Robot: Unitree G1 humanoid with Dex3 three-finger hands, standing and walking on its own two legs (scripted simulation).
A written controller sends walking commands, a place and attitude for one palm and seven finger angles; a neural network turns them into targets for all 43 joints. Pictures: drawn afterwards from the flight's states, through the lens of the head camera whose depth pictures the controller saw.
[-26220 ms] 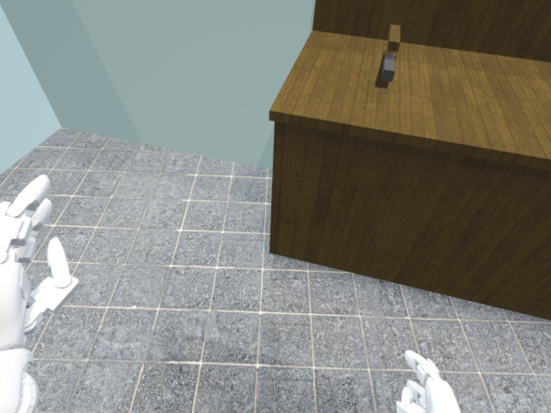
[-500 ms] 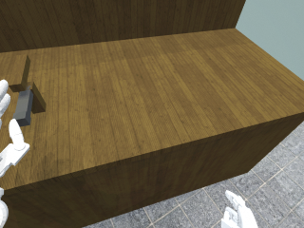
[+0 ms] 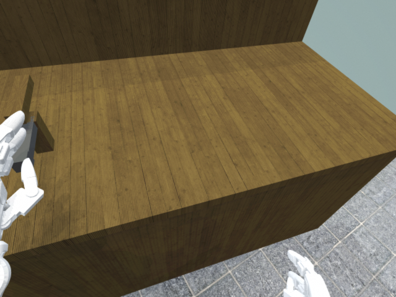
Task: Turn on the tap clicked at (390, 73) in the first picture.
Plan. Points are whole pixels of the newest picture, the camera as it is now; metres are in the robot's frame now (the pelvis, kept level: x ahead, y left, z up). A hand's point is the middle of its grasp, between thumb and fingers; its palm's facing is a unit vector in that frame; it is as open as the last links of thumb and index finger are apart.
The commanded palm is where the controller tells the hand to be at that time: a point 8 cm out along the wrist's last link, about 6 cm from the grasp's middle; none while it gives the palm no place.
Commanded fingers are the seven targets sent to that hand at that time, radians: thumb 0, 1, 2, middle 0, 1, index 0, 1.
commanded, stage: come to a stop and stand still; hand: left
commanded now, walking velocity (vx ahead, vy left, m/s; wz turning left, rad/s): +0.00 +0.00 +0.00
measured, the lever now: (22, 161) +0.31 +0.37 +0.10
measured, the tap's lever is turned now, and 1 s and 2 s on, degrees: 0 0 0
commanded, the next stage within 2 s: look again from close up in 0.06 s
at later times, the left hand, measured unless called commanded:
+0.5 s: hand (42, 191) +0.22 +0.25 +0.17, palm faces +0.41 -0.85 -0.32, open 7.4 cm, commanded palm +0.16 +0.28 +0.18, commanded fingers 0.00 0.90 0.90 -0.20 -0.30 -0.20 -0.30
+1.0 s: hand (54, 220) +0.18 +0.22 +0.16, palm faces +0.53 -0.80 -0.26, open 7.4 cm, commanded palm +0.14 +0.26 +0.17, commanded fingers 0.00 0.90 0.90 -0.20 -0.30 -0.20 -0.30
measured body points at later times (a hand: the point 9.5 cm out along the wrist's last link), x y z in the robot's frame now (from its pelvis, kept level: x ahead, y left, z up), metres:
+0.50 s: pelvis +0.00 +0.00 +0.00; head +0.01 +0.03 +0.45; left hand +0.19 +0.30 +0.18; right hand +0.18 -0.21 -0.07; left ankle -0.01 +0.08 -0.74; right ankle +0.05 -0.13 -0.74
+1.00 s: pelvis -0.02 -0.04 -0.02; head -0.03 -0.04 +0.43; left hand +0.15 +0.26 +0.17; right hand +0.20 -0.24 -0.08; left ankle -0.01 +0.08 -0.74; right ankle +0.05 -0.13 -0.74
